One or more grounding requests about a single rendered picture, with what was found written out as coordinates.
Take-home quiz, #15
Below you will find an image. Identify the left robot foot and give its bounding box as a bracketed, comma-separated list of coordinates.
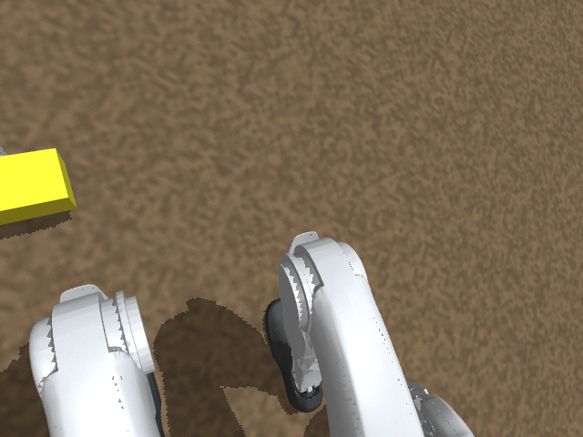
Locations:
[147, 372, 165, 437]

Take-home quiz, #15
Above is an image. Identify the carton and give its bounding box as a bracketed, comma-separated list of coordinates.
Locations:
[0, 148, 77, 225]

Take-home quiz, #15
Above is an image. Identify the right robot foot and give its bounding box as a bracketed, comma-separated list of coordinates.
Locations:
[265, 299, 322, 412]

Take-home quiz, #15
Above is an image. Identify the right robot hand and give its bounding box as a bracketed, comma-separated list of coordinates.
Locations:
[407, 381, 475, 437]

